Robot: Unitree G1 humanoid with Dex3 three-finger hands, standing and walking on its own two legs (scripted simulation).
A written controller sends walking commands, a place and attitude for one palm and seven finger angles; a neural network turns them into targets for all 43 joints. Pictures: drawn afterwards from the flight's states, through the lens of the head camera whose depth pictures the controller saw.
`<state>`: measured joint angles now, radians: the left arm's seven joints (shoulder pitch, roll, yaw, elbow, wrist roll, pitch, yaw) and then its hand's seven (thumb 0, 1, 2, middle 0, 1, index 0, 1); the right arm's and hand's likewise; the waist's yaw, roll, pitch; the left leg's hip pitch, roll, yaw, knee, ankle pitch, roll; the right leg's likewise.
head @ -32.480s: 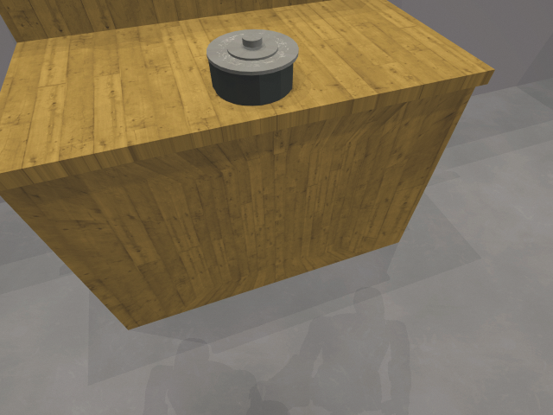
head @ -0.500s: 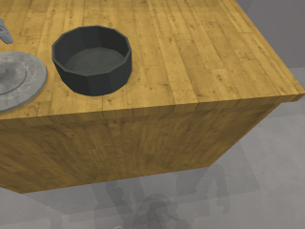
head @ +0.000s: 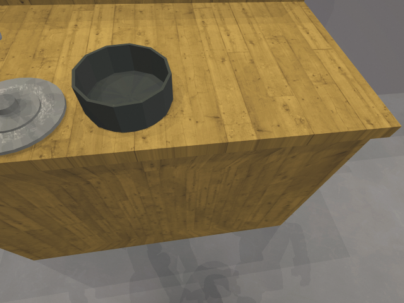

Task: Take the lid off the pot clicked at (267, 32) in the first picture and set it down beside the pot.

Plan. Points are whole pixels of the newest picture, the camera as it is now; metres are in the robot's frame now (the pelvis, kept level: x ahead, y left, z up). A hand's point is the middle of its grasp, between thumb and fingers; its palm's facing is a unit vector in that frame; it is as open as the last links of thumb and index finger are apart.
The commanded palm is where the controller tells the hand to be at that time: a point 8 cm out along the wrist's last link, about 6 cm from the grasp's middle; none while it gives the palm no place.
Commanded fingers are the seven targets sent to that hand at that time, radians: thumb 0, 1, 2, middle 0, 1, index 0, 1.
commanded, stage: raise the empty hand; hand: left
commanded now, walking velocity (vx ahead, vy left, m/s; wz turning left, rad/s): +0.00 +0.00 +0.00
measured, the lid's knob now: (4, 104) +0.50 +0.36 +0.10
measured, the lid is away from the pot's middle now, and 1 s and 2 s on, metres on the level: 0.23 0.23 0.23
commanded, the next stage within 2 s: draw the hand back to the body in 0.46 s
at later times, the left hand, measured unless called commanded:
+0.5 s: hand out of the picture +0.48 +0.35 +0.27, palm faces -0.22 -0.14 -0.97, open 11.0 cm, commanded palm +0.49 +0.34 +0.33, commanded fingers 0.00 -0.11 0.84 -0.44 -0.68 -0.44 -0.68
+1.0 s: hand out of the picture +0.45 +0.35 +0.26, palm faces -0.17 -0.07 -0.98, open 11.0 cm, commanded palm +0.41 +0.33 +0.32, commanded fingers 0.00 -0.11 0.84 -0.44 -0.68 -0.44 -0.68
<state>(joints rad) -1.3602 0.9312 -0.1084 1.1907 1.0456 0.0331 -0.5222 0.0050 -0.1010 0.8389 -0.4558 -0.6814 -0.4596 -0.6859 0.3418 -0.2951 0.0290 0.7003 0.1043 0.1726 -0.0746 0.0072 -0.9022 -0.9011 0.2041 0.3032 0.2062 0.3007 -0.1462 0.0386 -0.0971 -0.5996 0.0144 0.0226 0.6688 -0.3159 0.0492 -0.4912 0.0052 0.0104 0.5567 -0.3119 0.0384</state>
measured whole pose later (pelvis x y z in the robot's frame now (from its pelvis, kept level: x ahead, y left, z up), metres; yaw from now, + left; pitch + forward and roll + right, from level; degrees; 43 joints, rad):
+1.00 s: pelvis +0.00 +0.00 +0.01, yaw +1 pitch +11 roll -2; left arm -1.14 0.93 -0.03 0.86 0.99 0.11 -0.54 0.01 -0.10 0.84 -0.46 -0.68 -0.46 -0.69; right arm 0.27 -0.29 0.02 0.63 0.11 0.20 -0.03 0.01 -0.90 -0.90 0.20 0.30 0.20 0.30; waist -0.09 0.05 -0.08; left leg -0.49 -0.01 0.01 0.58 -0.28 0.05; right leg -0.39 -0.02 0.00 0.49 -0.30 0.03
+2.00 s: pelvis +0.00 -0.05 +0.02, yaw +0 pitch -3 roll +0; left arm -0.23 0.45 0.45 -0.08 -0.09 -0.08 0.08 0.01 0.72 0.89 -0.25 -0.36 -0.25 -0.37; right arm 0.14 -0.24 0.03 0.69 0.02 -0.06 -0.06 0.01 -0.90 -0.90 0.20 0.30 0.20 0.30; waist 0.06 0.05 0.01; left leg -0.12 0.04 0.02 0.38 -0.21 -0.02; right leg -0.04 0.04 0.01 0.32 -0.23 -0.02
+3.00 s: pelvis -0.02 -0.02 +0.02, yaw +0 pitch -4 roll -2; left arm 0.31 0.39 0.47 -0.64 -0.08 -0.15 0.08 0.02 0.88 0.90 -0.21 -0.30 -0.21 -0.30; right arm 0.16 -0.20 0.04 0.67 -0.01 -0.12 -0.05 0.02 -0.90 -0.90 0.20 0.30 0.21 0.30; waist 0.08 0.05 0.01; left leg -0.14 0.03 0.02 0.43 -0.22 0.01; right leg -0.03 0.02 0.01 0.31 -0.21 0.01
